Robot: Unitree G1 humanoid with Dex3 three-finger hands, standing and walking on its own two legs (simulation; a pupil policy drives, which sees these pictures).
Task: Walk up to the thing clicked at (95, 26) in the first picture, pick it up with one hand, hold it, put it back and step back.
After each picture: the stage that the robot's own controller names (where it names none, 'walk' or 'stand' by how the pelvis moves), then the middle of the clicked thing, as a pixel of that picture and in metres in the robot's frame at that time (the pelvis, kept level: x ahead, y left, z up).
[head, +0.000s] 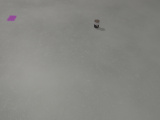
stand; (96, 24) +1.83 -0.20 -0.72
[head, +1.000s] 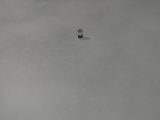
walk; (80, 34) +1.71 +0.14 -0.70
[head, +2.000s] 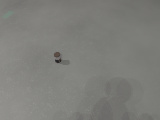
walk; (57, 58) +1.15 +0.32 -0.72
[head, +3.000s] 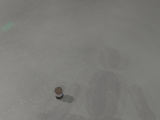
walk; (59, 93) +0.72 +0.23 -0.71
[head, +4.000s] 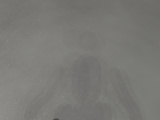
walk; out of the picture +0.45 +0.15 -0.71
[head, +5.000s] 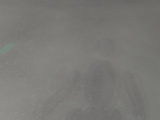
stand; out of the picture +0.39 +0.14 -0.72
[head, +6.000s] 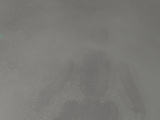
stand; out of the picture +0.39 +0.18 -0.71
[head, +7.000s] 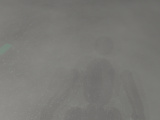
stand; out of the picture +0.41 +0.16 -0.73
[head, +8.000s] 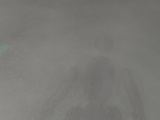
stand; out of the picture +0.39 +0.17 -0.73
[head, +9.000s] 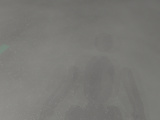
stand; out of the picture +0.39 +0.17 -0.73
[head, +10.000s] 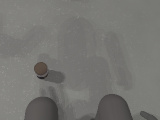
go down; (41, 71) +0.47 +0.16 -0.41
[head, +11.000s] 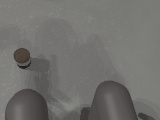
go down; (23, 59) +0.49 +0.18 -0.32
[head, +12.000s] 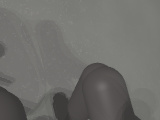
close in; out of the picture +0.47 +0.23 -0.24
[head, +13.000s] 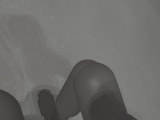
close; out of the picture +0.47 +0.24 -0.24
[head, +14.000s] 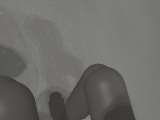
lift; out of the picture +0.41 +0.20 -0.25
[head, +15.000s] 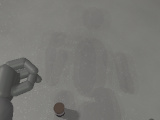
lift; (59, 110) +0.39 +0.12 -0.55
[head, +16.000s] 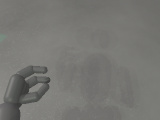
hold; out of the picture +0.35 +0.12 -0.68
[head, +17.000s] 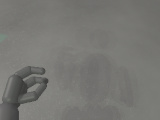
stand; out of the picture +0.36 +0.12 -0.68
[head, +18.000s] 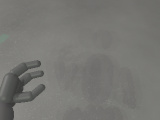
stand; out of the picture +0.35 +0.12 -0.68
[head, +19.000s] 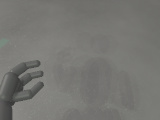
stand; out of the picture +0.35 +0.11 -0.69
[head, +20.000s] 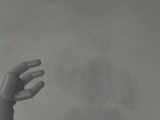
stand; out of the picture +0.35 +0.12 -0.69
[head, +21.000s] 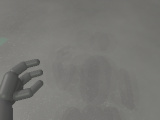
stand; out of the picture +0.35 +0.12 -0.69
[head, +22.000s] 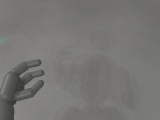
stand; out of the picture +0.35 +0.12 -0.69
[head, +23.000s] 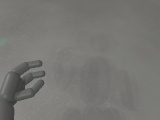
stand; out of the picture +0.35 +0.11 -0.69
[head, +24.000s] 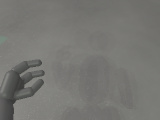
stand; out of the picture +0.35 +0.11 -0.69
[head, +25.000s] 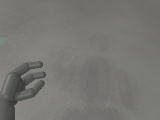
stand; out of the picture +0.35 +0.12 -0.69
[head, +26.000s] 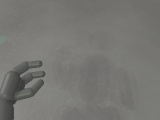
stand; out of the picture +0.35 +0.11 -0.68
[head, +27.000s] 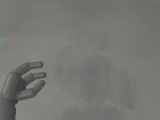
stand; out of the picture +0.35 +0.12 -0.69
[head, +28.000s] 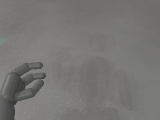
stand; out of the picture +0.35 +0.11 -0.69
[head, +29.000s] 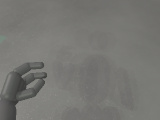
stand; out of the picture +0.35 +0.12 -0.68
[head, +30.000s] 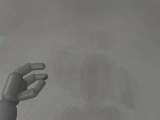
stand; out of the picture +0.35 +0.12 -0.68
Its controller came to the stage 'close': yes
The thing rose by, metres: 0.00
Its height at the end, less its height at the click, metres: +0.00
